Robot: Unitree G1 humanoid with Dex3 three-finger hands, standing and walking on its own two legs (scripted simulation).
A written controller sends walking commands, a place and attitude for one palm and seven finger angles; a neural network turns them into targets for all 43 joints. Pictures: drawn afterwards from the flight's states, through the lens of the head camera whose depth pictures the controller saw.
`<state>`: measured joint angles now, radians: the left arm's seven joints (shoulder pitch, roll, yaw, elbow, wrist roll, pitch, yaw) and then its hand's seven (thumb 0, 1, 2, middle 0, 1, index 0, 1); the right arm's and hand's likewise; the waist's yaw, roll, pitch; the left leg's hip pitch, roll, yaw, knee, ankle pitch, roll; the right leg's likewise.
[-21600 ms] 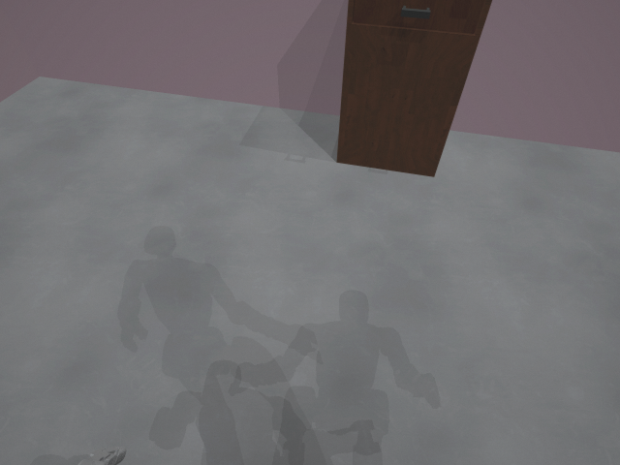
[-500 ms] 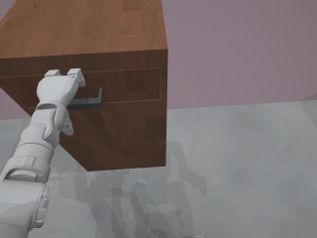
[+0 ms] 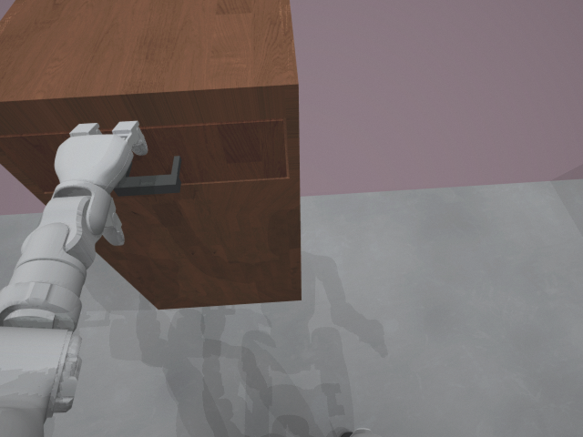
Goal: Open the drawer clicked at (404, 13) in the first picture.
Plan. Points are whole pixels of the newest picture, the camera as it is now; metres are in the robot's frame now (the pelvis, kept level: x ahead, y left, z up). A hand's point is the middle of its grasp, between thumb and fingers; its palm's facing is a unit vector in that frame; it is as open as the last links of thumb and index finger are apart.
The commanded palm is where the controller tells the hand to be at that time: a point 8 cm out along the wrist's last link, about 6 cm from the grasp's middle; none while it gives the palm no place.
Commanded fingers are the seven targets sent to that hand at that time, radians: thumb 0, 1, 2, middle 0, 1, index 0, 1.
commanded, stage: lower the fingers behind the handle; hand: left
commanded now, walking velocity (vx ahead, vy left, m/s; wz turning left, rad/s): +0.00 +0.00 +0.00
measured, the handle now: (149, 174) +0.52 +0.25 +0.01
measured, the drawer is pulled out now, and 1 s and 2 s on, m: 0.00 0.00 0.00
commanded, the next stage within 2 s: close the thumb around the handle in 1.64 s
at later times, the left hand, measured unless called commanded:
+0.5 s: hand (122, 196) +0.45 +0.27 +0.03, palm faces -0.05 +0.03 -1.00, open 13.8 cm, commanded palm +0.43 +0.27 +0.09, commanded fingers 0.00 -0.50 0.30 -0.30 -1.20 -0.30 -1.20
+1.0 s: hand (127, 198) +0.46 +0.27 +0.02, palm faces -0.05 +0.03 -1.00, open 13.8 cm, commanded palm +0.43 +0.27 +0.05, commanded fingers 0.00 -0.50 0.30 -0.30 -1.20 -0.30 -1.20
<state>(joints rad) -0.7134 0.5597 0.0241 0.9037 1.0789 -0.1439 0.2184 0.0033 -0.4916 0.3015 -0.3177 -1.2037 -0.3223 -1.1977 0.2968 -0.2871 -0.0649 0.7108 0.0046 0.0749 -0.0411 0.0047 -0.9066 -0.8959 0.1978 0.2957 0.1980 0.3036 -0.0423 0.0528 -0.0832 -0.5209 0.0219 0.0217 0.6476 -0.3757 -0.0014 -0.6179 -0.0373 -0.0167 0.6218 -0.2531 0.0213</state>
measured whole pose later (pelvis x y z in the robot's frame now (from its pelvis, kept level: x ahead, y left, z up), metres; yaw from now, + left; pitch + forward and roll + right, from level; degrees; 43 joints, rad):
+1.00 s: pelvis -0.01 +0.01 -0.02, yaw -1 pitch +19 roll -1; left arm -0.76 0.54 0.01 1.01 1.11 -0.10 0.31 0.00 -0.49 0.30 -0.29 -1.26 -0.32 -1.20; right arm 0.33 -0.27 -0.06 0.73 -0.01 0.07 -0.01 0.00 -0.91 -0.90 0.20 0.30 0.20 0.30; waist -0.06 0.05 -0.13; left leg -0.69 0.02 0.03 0.79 -0.43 0.01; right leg -0.79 -0.04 0.00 0.74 -0.29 0.04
